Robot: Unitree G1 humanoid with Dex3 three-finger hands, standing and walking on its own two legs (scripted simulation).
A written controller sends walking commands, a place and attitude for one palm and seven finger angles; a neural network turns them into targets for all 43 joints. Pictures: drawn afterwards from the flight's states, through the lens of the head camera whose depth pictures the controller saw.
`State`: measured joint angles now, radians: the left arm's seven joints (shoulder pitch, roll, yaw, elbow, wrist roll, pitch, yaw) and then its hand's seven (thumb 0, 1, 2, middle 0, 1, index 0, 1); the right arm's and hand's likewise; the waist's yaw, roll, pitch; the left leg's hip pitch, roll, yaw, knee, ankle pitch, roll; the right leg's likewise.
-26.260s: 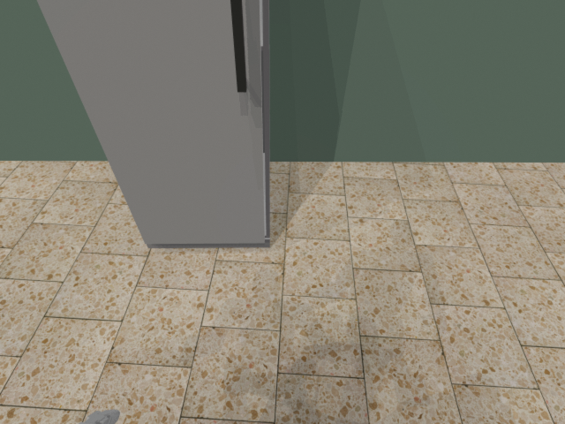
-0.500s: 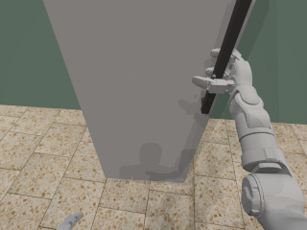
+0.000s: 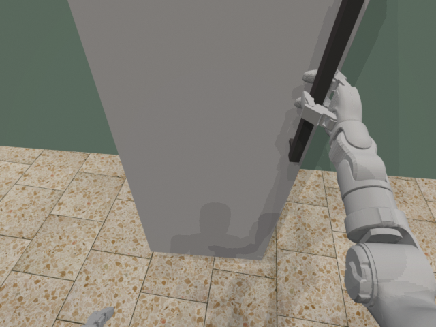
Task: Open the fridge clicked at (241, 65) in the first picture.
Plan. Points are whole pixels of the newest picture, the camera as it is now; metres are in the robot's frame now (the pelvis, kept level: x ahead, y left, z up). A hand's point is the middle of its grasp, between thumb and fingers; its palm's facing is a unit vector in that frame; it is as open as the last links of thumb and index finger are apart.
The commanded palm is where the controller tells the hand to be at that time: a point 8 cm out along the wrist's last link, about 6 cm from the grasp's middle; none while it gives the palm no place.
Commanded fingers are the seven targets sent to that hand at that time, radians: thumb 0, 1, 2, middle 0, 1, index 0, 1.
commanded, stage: grip the handle and tug to test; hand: right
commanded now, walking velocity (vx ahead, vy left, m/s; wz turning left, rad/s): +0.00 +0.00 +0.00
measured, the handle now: (317, 80) +0.51 -0.13 +0.23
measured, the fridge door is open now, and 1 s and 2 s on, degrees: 0 0 14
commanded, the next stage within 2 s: pull the door a little, standing still in 0.56 s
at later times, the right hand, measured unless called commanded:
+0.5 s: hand (306, 109) +0.45 -0.11 +0.20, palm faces +0.01 +1.00 +0.00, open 5.9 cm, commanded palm +0.40 -0.15 +0.20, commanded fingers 0.00 -0.90 -0.90 0.45 1.40 0.45 1.40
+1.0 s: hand (307, 110) +0.44 -0.11 +0.20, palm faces +0.01 +1.00 +0.00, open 6.1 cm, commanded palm +0.38 -0.16 +0.20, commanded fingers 0.00 -0.90 -0.90 0.45 1.40 0.45 1.40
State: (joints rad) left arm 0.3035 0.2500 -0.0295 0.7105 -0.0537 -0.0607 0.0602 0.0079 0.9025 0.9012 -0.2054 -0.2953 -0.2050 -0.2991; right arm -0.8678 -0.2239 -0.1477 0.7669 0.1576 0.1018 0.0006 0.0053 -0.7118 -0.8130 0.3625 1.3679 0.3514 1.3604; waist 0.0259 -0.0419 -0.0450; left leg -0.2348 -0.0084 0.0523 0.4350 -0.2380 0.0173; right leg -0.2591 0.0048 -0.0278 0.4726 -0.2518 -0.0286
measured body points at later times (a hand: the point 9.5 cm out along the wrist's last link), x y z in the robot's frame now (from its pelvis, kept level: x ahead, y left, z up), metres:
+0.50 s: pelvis +0.02 +0.00 +0.00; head +0.01 +0.02 +0.45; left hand +0.14 +0.25 -0.11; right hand +0.44 -0.16 +0.21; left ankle -0.01 +0.11 -0.74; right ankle +0.00 -0.10 -0.74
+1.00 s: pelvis +0.05 +0.01 +0.01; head +0.04 +0.03 +0.45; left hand +0.22 +0.24 -0.09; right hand +0.44 -0.16 +0.21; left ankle -0.01 +0.11 -0.74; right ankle +0.00 -0.10 -0.74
